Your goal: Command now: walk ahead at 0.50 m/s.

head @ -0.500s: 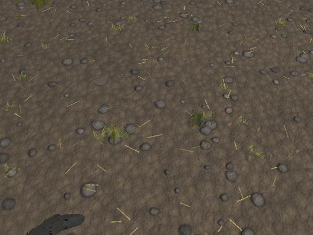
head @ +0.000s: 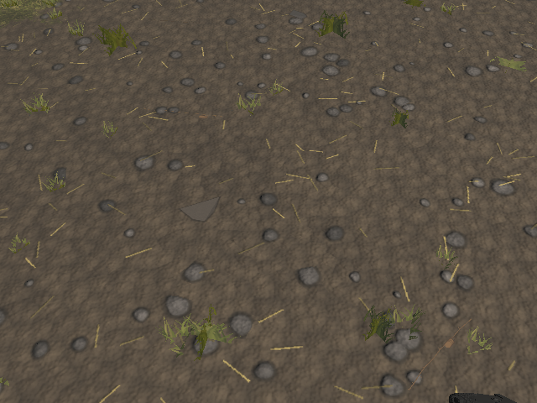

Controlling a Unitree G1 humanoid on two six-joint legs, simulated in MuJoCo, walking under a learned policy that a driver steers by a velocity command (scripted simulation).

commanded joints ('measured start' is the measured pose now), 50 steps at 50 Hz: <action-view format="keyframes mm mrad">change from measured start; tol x32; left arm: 1 72 160 39 -7 -5 11 10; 28 -501 84 25 -262 -5 0 -36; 34 58 343 117 -132 18 -18 -28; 50 -174 175 68 -144 29 -7 22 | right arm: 1 -116 -58 -13 -90 2 -13 23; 8 468 -215 -78 58 -10 -11 22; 50 78 -58 -47 -16 -6 40 15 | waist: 1 -8 -67 104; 8 -211 173 -408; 11 -119 -34 -44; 29 -140 43 87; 35 49 -270 -392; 50 -53 -86 75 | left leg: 1 -16 -16 5 -66 -35 38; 5 351 -102 71 -118 -154 115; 8 1133 308 -760 -296 -383 356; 14 448 138 -237 -470 -178 218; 30 684 181 -135 -376 -46 147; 32 632 120 -100 -151 187 112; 36 -118 -42 -137 707 -603 23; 50 19 31 0 135 -33 7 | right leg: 1 21 -328 144 -66 515 -127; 5 51 -277 87 253 936 -81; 8 -718 -35 171 1057 -240 8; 9 -811 -95 154 1076 -183 -4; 29 -615 -151 61 196 305 23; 32 -242 -99 26 156 245 -27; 34 449 -506 619 111 105 -238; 40 -91 -364 233 -111 225 -115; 50 -131 -315 -130 -138 590 -78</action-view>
